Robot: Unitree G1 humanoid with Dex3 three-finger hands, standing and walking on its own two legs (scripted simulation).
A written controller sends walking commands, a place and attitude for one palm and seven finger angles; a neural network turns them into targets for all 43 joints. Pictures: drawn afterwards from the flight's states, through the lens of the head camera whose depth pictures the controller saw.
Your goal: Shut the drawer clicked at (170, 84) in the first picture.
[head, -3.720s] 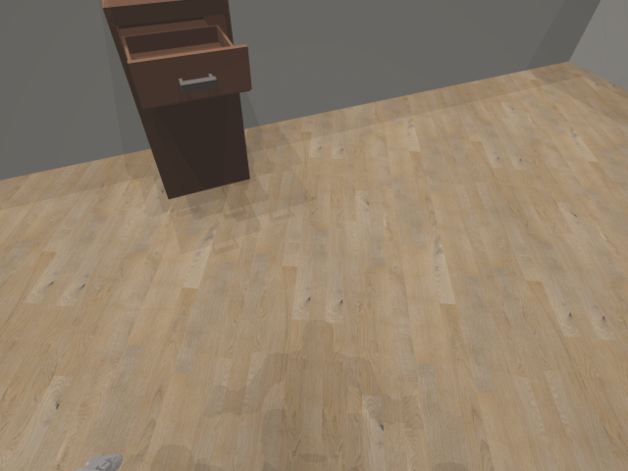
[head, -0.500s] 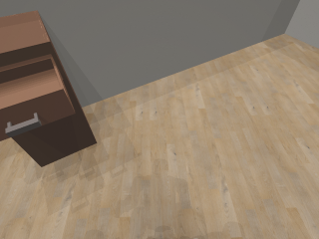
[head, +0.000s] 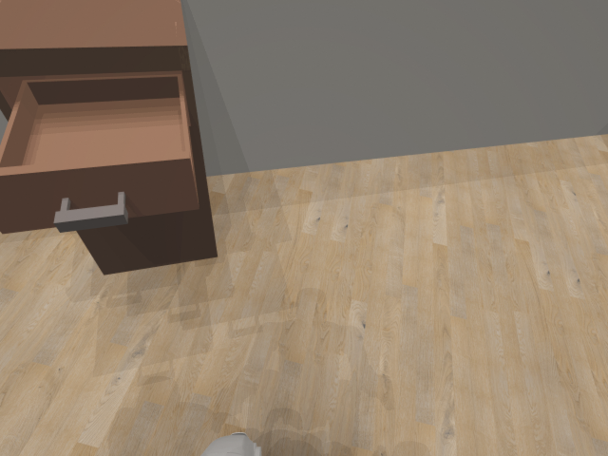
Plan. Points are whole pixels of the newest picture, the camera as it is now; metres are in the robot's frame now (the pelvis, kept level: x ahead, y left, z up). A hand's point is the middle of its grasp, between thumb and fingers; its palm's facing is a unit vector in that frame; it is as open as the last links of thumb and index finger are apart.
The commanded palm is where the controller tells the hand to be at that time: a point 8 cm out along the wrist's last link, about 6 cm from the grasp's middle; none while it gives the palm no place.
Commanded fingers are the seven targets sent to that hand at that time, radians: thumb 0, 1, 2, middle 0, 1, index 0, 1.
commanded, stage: turn to face it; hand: left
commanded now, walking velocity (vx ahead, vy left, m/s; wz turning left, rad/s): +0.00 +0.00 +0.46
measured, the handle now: (93, 208) +0.49 +0.40 -0.06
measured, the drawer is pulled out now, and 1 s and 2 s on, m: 0.29 0.29 0.29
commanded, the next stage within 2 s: take the last steps up to it in 0.50 s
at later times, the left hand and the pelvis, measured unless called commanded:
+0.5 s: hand out of the picture +0.08 +0.18 -0.13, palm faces +0.21 -0.94 -0.27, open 7.4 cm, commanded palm none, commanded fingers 0.00 0.90 0.90 -0.20 -0.30 -0.20 -0.30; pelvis +0.02 -0.04 +0.02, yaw +11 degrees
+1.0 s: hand out of the picture -0.13 +0.13 -0.14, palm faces +0.45 -0.87 -0.21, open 7.4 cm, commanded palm none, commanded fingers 0.00 0.90 0.90 -0.20 -0.30 -0.20 -0.30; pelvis +0.02 +0.00 +0.03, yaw +20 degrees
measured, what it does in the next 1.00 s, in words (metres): steps on the spot, turning left: right foot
